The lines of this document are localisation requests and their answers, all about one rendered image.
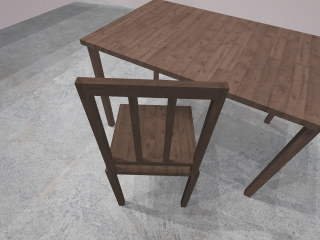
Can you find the table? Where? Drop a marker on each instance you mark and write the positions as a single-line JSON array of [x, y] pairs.
[[269, 68]]

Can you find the chair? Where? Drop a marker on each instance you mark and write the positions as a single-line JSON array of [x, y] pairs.
[[152, 140]]

